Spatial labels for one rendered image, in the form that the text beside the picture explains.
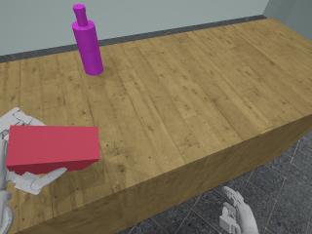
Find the table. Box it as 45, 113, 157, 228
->
0, 18, 312, 234

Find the left robot hand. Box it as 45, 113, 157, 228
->
0, 107, 67, 195

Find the sponge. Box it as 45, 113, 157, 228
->
6, 125, 100, 176

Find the left robot forearm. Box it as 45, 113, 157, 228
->
0, 190, 15, 234

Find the right robot hand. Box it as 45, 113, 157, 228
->
219, 186, 258, 234

